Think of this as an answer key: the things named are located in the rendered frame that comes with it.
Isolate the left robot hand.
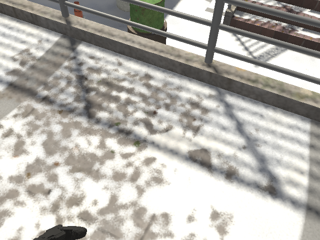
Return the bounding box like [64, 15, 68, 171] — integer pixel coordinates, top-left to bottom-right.
[33, 224, 87, 240]

